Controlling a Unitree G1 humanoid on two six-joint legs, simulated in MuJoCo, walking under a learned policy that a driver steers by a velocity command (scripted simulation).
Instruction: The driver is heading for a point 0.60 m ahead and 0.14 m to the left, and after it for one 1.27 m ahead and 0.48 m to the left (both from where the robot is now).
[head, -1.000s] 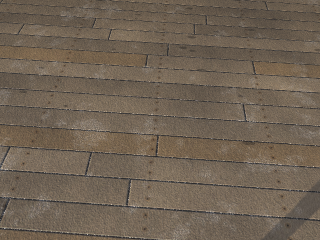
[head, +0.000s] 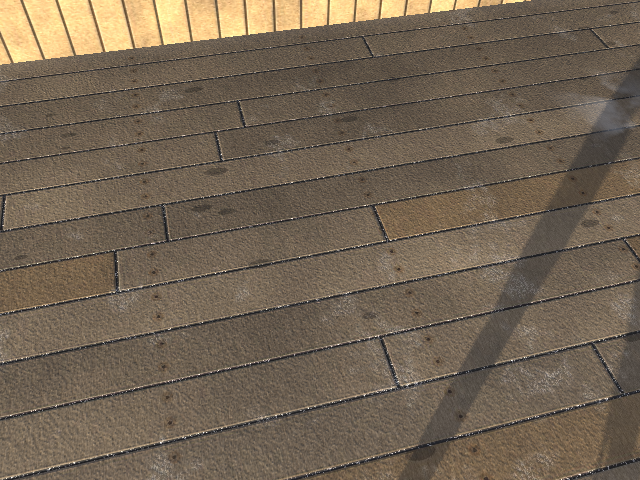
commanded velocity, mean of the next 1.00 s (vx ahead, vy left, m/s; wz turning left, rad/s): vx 0.47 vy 0.00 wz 0.21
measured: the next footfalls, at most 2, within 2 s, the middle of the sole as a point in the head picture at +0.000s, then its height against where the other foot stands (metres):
right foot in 0.44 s outside the picture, level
left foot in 0.98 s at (282, 382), level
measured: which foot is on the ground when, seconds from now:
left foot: down 0.00-0.46, up 0.48-0.96, down 0.98-1.00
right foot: up 0.00-0.42, down 0.44-0.98, up 1.00-1.00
